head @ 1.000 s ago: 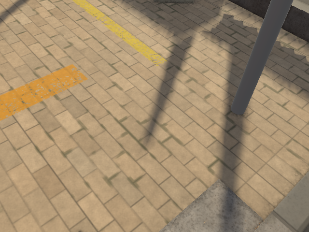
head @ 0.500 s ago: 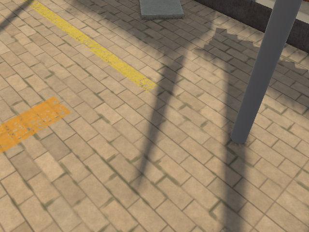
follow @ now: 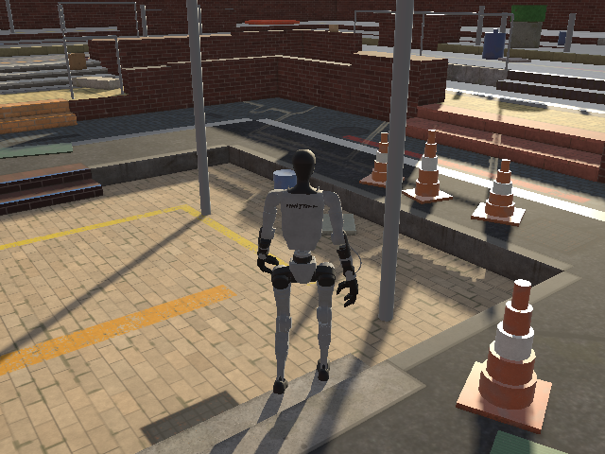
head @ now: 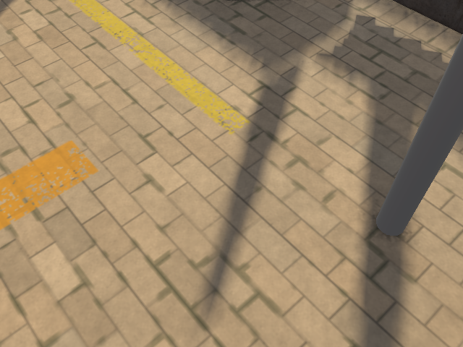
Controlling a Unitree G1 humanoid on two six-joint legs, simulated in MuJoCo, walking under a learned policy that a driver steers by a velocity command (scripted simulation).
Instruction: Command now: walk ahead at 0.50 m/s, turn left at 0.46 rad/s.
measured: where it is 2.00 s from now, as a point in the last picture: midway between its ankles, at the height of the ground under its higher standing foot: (165, 257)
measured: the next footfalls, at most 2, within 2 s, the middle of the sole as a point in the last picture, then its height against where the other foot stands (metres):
left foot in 0.36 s outside the picture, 0.12 m lower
right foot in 0.76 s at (228, 294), level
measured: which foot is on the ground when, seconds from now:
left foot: up 0.00-0.34, down 0.36-0.76, up 0.78-1.00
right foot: down 0.00-0.34, up 0.36-0.74, down 0.76-1.00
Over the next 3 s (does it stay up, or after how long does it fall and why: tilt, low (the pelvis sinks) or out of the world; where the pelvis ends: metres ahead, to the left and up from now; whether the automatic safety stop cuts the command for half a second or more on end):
stays up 0.89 0.07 -0.09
